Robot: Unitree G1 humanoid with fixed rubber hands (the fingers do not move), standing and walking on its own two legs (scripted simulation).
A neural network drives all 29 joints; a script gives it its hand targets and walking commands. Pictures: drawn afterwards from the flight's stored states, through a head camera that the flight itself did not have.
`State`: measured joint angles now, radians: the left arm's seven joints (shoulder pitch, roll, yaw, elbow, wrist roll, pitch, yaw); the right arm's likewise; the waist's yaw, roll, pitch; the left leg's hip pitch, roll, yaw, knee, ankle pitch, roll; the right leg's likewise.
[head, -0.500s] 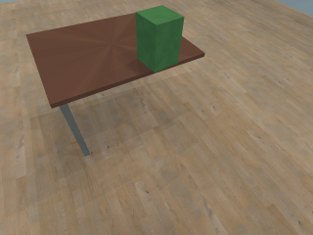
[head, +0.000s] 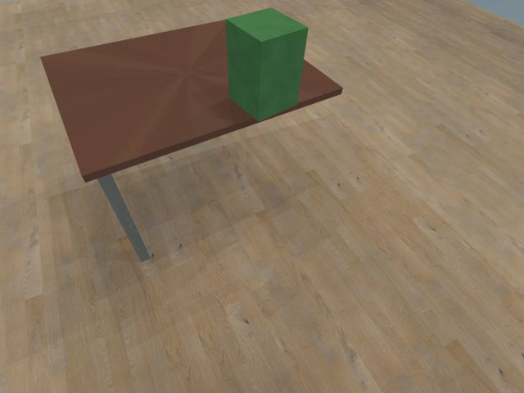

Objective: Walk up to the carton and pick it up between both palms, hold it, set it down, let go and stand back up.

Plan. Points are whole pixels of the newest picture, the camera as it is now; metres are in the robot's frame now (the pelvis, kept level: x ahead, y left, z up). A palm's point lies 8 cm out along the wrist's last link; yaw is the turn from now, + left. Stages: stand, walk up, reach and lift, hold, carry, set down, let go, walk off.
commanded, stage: stand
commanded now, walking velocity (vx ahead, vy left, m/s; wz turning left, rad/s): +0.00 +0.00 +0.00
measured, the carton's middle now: (264, 65) +1.07 -0.02 -0.06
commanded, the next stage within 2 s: walk up in 0.22 s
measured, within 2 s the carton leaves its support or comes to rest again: neither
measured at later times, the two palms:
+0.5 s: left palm out of the picture +0.02 +0.26 -0.12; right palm out of the picture +0.04 -0.26 -0.12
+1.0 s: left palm out of the picture +0.14 +0.28 -0.13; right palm (413, 361) +0.18 -0.26 -0.10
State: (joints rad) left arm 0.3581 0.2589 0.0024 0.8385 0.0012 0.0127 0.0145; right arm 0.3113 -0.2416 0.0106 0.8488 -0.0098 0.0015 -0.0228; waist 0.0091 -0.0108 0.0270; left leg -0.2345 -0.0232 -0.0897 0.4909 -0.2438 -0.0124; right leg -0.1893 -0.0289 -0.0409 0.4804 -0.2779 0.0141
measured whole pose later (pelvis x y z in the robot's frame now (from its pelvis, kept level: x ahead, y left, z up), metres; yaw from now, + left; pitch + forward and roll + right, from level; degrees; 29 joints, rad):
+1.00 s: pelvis +0.13 +0.00 -0.01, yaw +15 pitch -4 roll +1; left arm 0.29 0.34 0.03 0.71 0.05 0.04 -0.07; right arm 0.49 -0.21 -0.02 0.77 -0.06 -0.04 -0.04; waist -0.01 -0.12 0.07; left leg -0.15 0.00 -0.09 0.55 -0.33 -0.02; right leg -0.60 -0.11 0.01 1.10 -0.30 0.04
